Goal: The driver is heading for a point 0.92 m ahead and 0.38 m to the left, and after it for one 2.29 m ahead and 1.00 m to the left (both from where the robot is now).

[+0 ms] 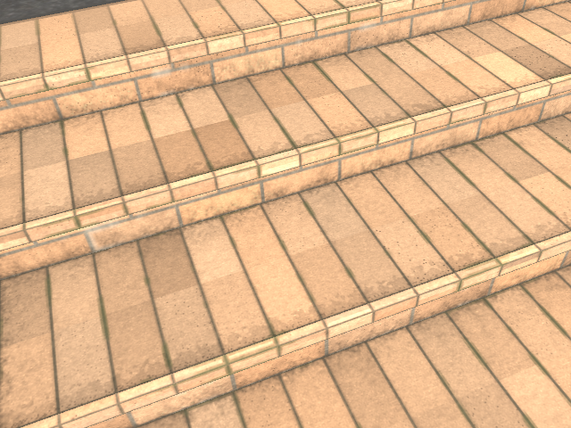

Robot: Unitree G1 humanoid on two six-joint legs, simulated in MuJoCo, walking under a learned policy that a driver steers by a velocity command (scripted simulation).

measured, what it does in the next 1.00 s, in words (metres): climbs, turning left: left foot 0.15 m higher, then right foot 0.15 m higher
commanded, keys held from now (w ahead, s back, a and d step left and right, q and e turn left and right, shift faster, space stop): w+q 0.88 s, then q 0.12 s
